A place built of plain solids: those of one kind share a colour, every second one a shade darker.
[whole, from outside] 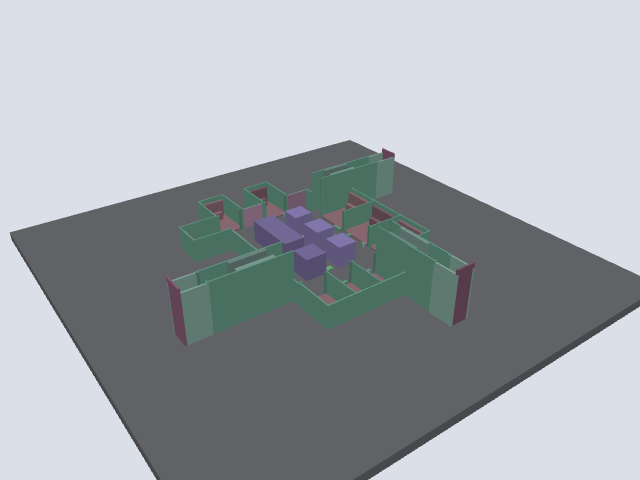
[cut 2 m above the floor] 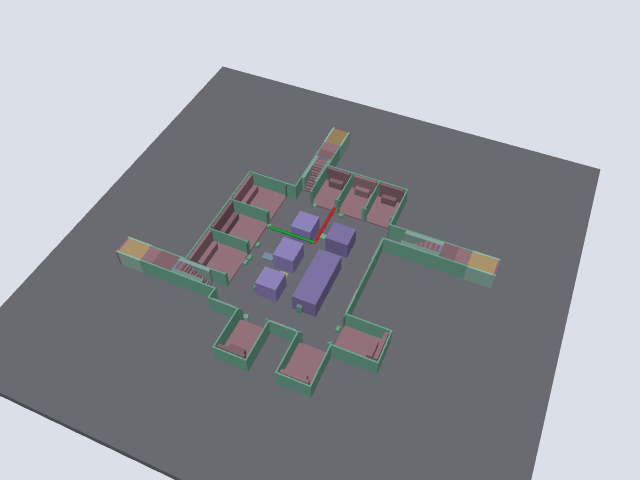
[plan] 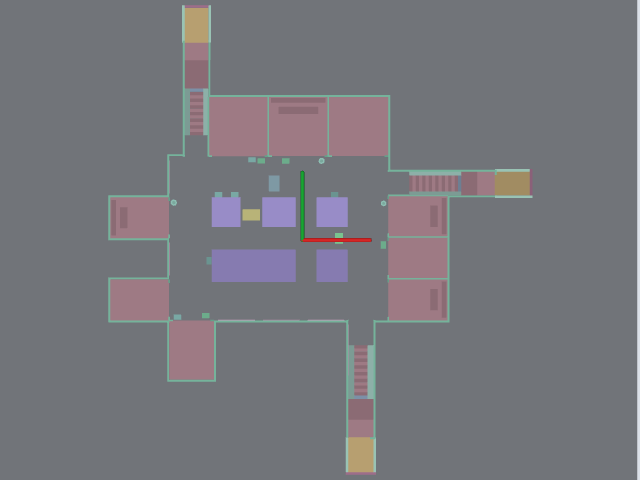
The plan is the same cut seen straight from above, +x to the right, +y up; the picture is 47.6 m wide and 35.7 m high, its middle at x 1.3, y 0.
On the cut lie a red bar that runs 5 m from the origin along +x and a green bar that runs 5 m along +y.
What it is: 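Cellar; 4 x 3 bays of 4.1 m, ceiling 2.5 m; aisles mid-bay 1.6 to 2.2 m broad; the basement stores of a Victorian covered market; boarded cages floor to ceiling, store rooms behind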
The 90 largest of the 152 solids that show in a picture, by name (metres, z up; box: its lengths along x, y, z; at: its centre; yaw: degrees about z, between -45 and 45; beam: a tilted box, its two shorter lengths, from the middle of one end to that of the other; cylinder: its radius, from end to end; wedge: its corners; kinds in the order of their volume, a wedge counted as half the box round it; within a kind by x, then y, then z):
{
 "piece_1": {"box": [0.35, 2.66, 2.05], "at": [-14.05, -4.46, 1.15]},
 "piece_2": {"box": [0.35, 2.66, 2.05], "at": [-14.05, 1.65, 1.15]},
 "piece_3": {"box": [4.38, 3.06, 0.22], "at": [-12.11, -4.46, 0.06]},
 "piece_4": {"box": [4.38, 3.06, 0.22], "at": [-12.11, 1.65, 0.06]},
 "piece_5": {"box": [2.93, 0.35, 2.05], "at": [-8.25, -10.13, 1.15]},
 "piece_6": {"box": [1.83, 0.55, 0.95], "at": [-8.25, -9.38, 0.59]},
 "piece_7": {"box": [3.33, 4.4, 0.22], "at": [-8.25, -8.19, 0.06]},
 "piece_8": {"box": [1.76, 2.1, 2.62], "at": [-7.88, 12.32, 1.26]},
 "piece_9": {"box": [1.76, 1.3, 2.62], "at": [-7.88, 14.02, 1.26]},
 "piece_10": {"box": [4.46, 4.4, 0.22], "at": [-4.77, 8.44, 0.06]},
 "piece_11": {"box": [2.96, 0.55, 0.95], "at": [-4.77, 9.64, 0.59]},
 "piece_12": {"box": [4.06, 0.35, 2.05], "at": [-4.77, 10.39, 1.15]},
 "piece_13": {"box": [4.46, 4.4, 0.22], "at": [-0.31, 8.44, 0.06]},
 "piece_14": {"box": [2.96, 0.55, 0.95], "at": [-0.31, 9.64, 0.59]},
 "piece_15": {"box": [4.06, 0.35, 2.05], "at": [-0.31, 10.39, 1.15]},
 "piece_16": {"box": [4.46, 4.4, 0.22], "at": [4.15, 8.44, 0.06]},
 "piece_17": {"box": [2.96, 0.55, 0.95], "at": [4.15, 9.64, 0.59]},
 "piece_18": {"box": [4.06, 0.35, 2.05], "at": [4.15, 10.39, 1.15]},
 "piece_19": {"box": [1.87, 1.3, 3.13], "at": [4.34, -14.02, 1.51]},
 "piece_20": {"box": [1.87, 1.55, 3.13], "at": [4.34, -12.59, 1.51]},
 "piece_21": {"box": [4.4, 3.1, 0.22], "at": [8.58, -4.43, 0.06]},
 "piece_22": {"box": [4.4, 3.1, 0.22], "at": [8.58, -1.33, 0.06]},
 "piece_23": {"box": [4.4, 3.1, 0.22], "at": [8.58, 1.77, 0.06]},
 "piece_24": {"box": [0.35, 2.7, 2.05], "at": [10.53, -4.43, 1.15]},
 "piece_25": {"box": [0.35, 2.7, 2.05], "at": [10.53, -1.33, 1.15]},
 "piece_26": {"box": [0.35, 2.7, 2.05], "at": [10.53, 1.77, 1.15]},
 "piece_27": {"box": [1.2, 1.76, 3.18], "at": [12.4, 4.2, 1.54]},
 "piece_28": {"box": [1.3, 1.76, 3.18], "at": [13.65, 4.2, 1.54]},
 "cage_1": {"box": [2.15, 2.21, 2.52], "at": [-5.69, 2.07, 1.21]},
 "cage_2": {"box": [6.25, 2.42, 2.52], "at": [-3.63, -1.92, 1.21]},
 "cage_3": {"box": [2.5, 2.21, 2.52], "at": [-1.76, 2.07, 1.21]},
 "cage_4": {"box": [2.33, 2.42, 2.52], "at": [2.2, -1.92, 1.21]},
 "cage_5": {"box": [2.33, 2.21, 2.52], "at": [2.2, 2.07, 1.21]},
 "wall_1": {"box": [0.15, 3.36, 2.69], "at": [-14.37, -4.46, 1.29]},
 "wall_2": {"box": [0.15, 3.36, 2.69], "at": [-14.37, 1.65, 1.29]},
 "wall_3": {"box": [4.5, 0.15, 2.69], "at": [-12.2, -2.85, 1.29]},
 "wall_4": {"box": [4.5, 0.15, 2.69], "at": [-12.2, 0.05, 1.29]},
 "wall_5": {"box": [4.5, 0.15, 2.69], "at": [-12.2, 3.26, 1.29]},
 "wall_6": {"box": [4.53, 0.15, 2.69], "at": [-12.18, -6.06, 1.29]},
 "wall_7": {"box": [0.15, 4.55, 2.69], "at": [-9.99, -8.26, 1.29]},
 "wall_8": {"box": [0.15, 3.06, 2.52], "at": [-9.99, -1.4, 1.21]},
 "wall_9": {"box": [0.15, 3.21, 2.52], "at": [-9.99, 4.78, 1.21]},
 "wall_10": {"box": [0.15, 7.21, 5.09], "at": [-8.84, 9.8, 2.5]},
 "wall_11": {"box": [0.15, 1.49, 5.09], "at": [-8.84, 14.07, 2.5]},
 "wall_12": {"box": [3.63, 0.15, 2.69], "at": [-8.25, -10.46, 1.29]},
 "wall_13": {"box": [0.12, 4.4, 5.09], "at": [-7.0, 8.44, 2.5]},
 "wall_14": {"box": [0.15, 2.77, 5.09], "at": [-6.93, 12.02, 2.5]},
 "wall_15": {"box": [0.15, 1.49, 5.09], "at": [-6.93, 14.07, 2.5]},
 "wall_16": {"box": [0.15, 4.52, 2.69], "at": [-6.51, -8.28, 1.29]},
 "wall_17": {"box": [4.43, 0.15, 2.69], "at": [-4.76, 10.71, 1.29]},
 "wall_18": {"box": [0.12, 4.4, 2.69], "at": [-2.54, 8.44, 1.29]},
 "wall_19": {"box": [9.99, 0.15, 2.52], "at": [-1.59, -6.06, 1.21]},
 "wall_20": {"box": [4.46, 0.15, 2.69], "at": [-0.31, 10.71, 1.29]},
 "wall_21": {"box": [0.12, 4.4, 2.69], "at": [1.92, 8.44, 1.29]},
 "wall_22": {"box": [0.15, 1.49, 5.6], "at": [3.33, -14.07, 2.75]},
 "wall_23": {"box": [0.15, 7.46, 5.6], "at": [3.33, -9.68, 2.75]},
 "wall_24": {"box": [4.61, 0.15, 2.69], "at": [4.22, 10.71, 1.29]},
 "wall_25": {"box": [0.15, 1.49, 5.6], "at": [5.35, -14.07, 2.75]},
 "wall_26": {"box": [0.15, 7.46, 5.6], "at": [5.35, -9.68, 2.75]},
 "wall_27": {"box": [0.15, 4.55, 2.69], "at": [6.45, 8.51, 1.29]},
 "wall_28": {"box": [4.4, 0.12, 2.69], "at": [8.58, -2.88, 1.29]},
 "wall_29": {"box": [4.4, 0.12, 2.69], "at": [8.58, 0.22, 1.29]},
 "wall_30": {"box": [4.4, 0.12, 5.65], "at": [8.58, 3.32, 2.78]},
 "wall_31": {"box": [4.55, 0.15, 2.69], "at": [8.65, -6.06, 1.29]},
 "wall_32": {"box": [6.71, 0.15, 5.65], "at": [9.69, 5.16, 2.78]},
 "wall_33": {"box": [0.15, 3.25, 2.69], "at": [10.85, -4.51, 1.29]},
 "wall_34": {"box": [0.15, 3.1, 2.69], "at": [10.85, -1.33, 1.29]},
 "wall_35": {"box": [0.15, 3.07, 2.69], "at": [10.85, 1.75, 1.29]},
 "wall_36": {"box": [2.27, 0.15, 5.65], "at": [11.91, 3.24, 2.78]},
 "wall_37": {"box": [1.49, 0.15, 5.65], "at": [13.71, 3.24, 2.78]},
 "wall_38": {"box": [1.49, 0.15, 5.65], "at": [13.71, 5.16, 2.78]},
 "cheek_1": {"box": [0.39, 3.48, 5.09], "at": [-8.57, 9.52, 2.49]},
 "cheek_2": {"box": [0.39, 3.48, 5.09], "at": [-7.2, 9.52, 2.49]},
 "cheek_3": {"box": [0.44, 4.0, 5.59], "at": [3.63, -9.82, 2.75]},
 "cheek_4": {"box": [0.44, 4.0, 5.59], "at": [5.05, -9.82, 2.75]},
 "cheek_5": {"box": [3.86, 0.29, 5.65], "at": [9.87, 3.46, 2.77]},
 "cheek_6": {"box": [3.86, 0.29, 5.65], "at": [9.87, 4.94, 2.77]},
 "street_1": {"box": [1.76, 2.6, 2.62], "at": [-7.88, 15.97, 1.26]},
 "street_2": {"box": [1.87, 2.6, 3.13], "at": [4.34, -15.97, 1.51]},
 "street_3": {"box": [2.6, 1.76, 3.18], "at": [15.6, 4.2, 1.54]},
 "wing_1": {"box": [0.2, 2.78, 5.02], "at": [-8.86, 16.08, 2.46]},
 "wing_2": {"box": [0.2, 2.78, 5.02], "at": [-6.9, 16.08, 2.46]},
 "wing_3": {"box": [0.2, 2.78, 5.53], "at": [3.31, -16.08, 2.71]},
 "wing_4": {"box": [0.2, 2.78, 5.53], "at": [5.37, -16.08, 2.71]},
 "wing_5": {"box": [2.78, 0.2, 5.58], "at": [15.71, 3.22, 2.74]},
 "wing_6": {"box": [2.78, 0.2, 5.58], "at": [15.71, 5.18, 2.74]},
 "opp_1": {"box": [2.16, 0.2, 5.52], "at": [-7.88, 17.37, 2.71]},
 "opp_2": {"box": [2.27, 0.2, 6.03], "at": [4.34, -17.37, 2.96]},
 "opp_3": {"box": [0.2, 2.16, 6.08], "at": [17.0, 4.2, 2.99]},
 "top_1": {"box": [0.24, 1.2, 3.18], "at": [11.68, 4.2, 1.54]}
}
